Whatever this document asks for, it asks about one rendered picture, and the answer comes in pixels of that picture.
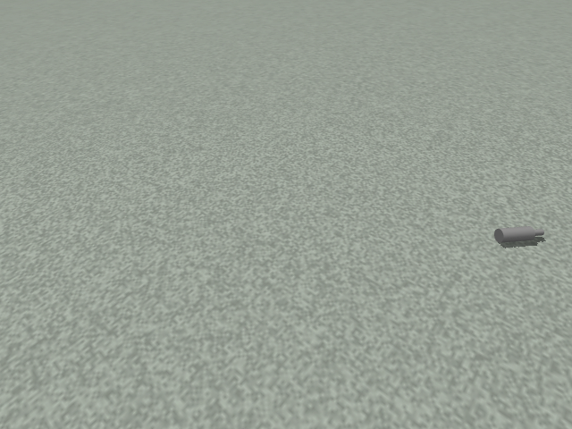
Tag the bottle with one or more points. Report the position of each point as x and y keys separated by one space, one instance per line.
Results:
x=516 y=234

